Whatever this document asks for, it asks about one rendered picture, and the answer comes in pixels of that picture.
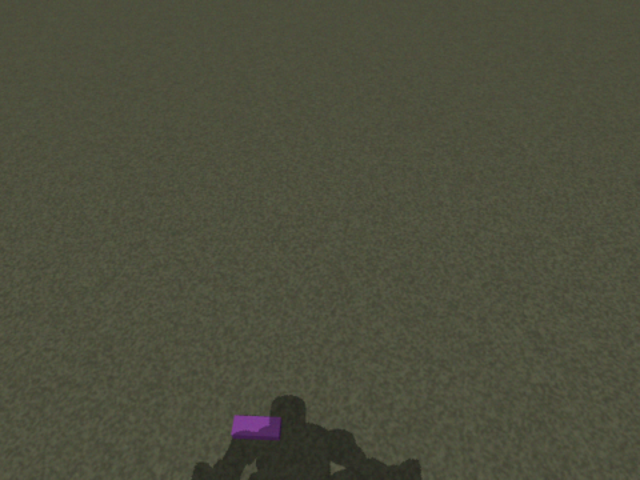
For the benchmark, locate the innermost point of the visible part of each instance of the small box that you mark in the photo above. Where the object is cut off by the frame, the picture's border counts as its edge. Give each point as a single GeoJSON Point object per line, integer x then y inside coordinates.
{"type": "Point", "coordinates": [256, 427]}

